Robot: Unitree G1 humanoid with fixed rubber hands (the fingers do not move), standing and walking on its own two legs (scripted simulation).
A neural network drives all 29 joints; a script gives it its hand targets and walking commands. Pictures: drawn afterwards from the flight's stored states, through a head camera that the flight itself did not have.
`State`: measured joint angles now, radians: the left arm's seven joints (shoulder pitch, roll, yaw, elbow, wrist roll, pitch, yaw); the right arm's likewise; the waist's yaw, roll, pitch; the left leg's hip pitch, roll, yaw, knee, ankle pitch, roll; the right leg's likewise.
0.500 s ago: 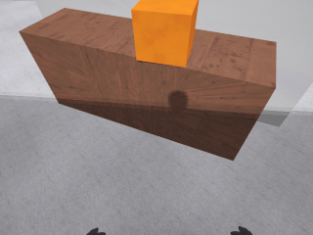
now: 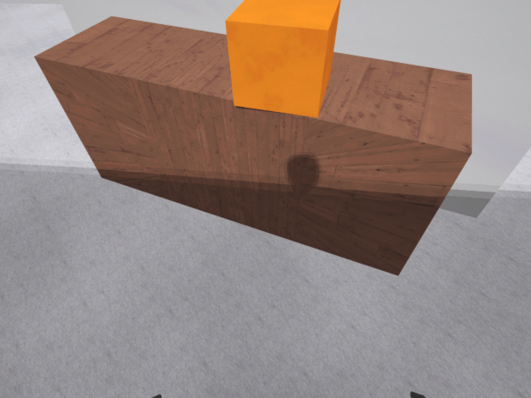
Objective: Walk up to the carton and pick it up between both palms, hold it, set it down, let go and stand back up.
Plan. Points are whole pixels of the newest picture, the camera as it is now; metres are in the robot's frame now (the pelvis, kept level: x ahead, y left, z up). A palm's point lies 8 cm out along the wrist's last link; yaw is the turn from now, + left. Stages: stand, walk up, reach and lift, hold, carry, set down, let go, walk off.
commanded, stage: stand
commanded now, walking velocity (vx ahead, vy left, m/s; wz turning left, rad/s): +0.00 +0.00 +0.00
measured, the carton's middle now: (285, 52) +1.04 -0.05 +0.03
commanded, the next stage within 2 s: walk up in 0.50 s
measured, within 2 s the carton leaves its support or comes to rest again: neither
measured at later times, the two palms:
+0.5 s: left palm out of the picture +0.07 +0.23 -0.12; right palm out of the picture +0.07 -0.23 -0.12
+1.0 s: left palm out of the picture +0.10 +0.23 -0.12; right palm out of the picture +0.06 -0.29 -0.14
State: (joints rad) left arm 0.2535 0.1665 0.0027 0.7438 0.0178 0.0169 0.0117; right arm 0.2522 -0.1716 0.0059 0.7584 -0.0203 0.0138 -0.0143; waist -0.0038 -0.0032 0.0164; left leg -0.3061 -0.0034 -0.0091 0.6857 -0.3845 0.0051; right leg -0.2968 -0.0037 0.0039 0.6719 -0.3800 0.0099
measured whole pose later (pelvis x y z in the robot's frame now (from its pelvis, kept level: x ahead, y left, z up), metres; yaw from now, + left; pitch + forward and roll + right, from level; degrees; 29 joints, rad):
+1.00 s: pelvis +0.07 -0.02 -0.01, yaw -2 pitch -2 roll -2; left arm 0.43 0.21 0.07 0.80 0.06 -0.08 -0.01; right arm 0.44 -0.25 -0.07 0.88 -0.05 0.00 0.00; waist 0.00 0.04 -0.02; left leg -0.27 0.04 -0.03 0.97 -0.53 0.00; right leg -0.18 0.05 -0.05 0.72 -0.51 -0.04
